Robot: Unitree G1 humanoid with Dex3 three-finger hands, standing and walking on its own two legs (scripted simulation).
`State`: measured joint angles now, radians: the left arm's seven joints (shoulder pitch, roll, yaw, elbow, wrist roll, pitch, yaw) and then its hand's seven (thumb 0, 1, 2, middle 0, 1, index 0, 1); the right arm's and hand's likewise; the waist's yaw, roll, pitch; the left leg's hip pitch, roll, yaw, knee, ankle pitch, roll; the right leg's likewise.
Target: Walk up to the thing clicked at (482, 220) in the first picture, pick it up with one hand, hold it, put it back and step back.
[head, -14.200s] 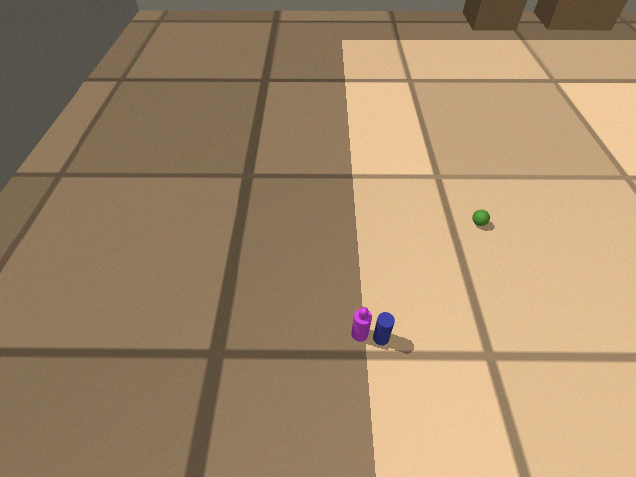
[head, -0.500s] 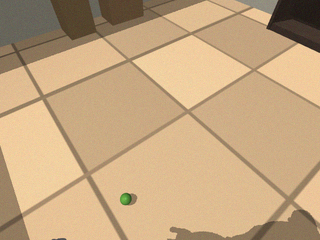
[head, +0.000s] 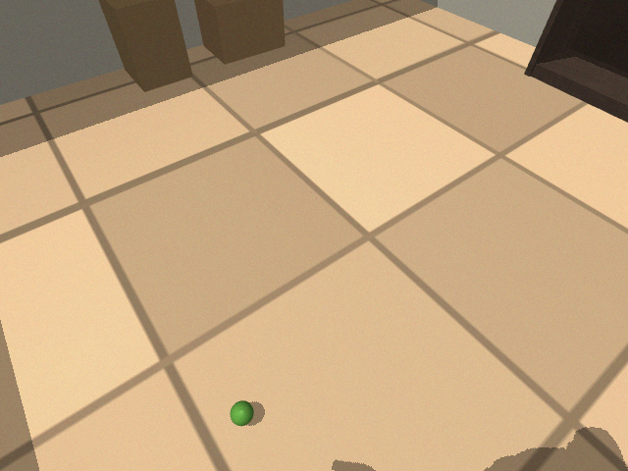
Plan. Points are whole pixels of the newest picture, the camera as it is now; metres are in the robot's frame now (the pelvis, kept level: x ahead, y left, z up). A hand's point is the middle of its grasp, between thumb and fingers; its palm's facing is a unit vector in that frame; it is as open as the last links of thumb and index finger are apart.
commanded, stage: stand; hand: left
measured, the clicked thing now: (241, 413) +0.39 +0.23 -0.75
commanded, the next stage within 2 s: rise first in 1.68 s
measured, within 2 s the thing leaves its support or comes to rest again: neither
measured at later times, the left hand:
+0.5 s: hand out of the picture +0.10 +0.25 -0.15, palm faces -0.02 -0.94 -0.35, open 7.4 cm
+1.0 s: hand out of the picture +0.08 +0.25 -0.16, palm faces -0.02 -0.94 -0.35, open 7.4 cm
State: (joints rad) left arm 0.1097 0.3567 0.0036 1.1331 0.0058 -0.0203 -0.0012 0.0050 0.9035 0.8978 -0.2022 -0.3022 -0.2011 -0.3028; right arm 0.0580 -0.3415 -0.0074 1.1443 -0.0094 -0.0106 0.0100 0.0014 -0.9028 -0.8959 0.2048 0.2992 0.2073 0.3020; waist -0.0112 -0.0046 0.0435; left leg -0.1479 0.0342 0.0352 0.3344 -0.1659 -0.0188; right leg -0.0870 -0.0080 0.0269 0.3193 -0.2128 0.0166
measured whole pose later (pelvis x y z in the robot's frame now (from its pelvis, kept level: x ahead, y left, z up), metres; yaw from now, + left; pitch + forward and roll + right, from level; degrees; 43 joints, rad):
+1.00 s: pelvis +0.01 +0.00 +0.00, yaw +0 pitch -1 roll +0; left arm 0.11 0.36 0.00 1.13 0.01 -0.01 0.00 0.00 0.90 0.90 -0.20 -0.30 -0.20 -0.30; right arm 0.08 -0.34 0.00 1.14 -0.01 -0.01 0.00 0.00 -0.90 -0.90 0.20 0.30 0.21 0.30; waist -0.01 -0.01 0.05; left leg -0.12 0.04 0.03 0.31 -0.16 -0.02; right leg -0.05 -0.01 0.02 0.29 -0.21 0.01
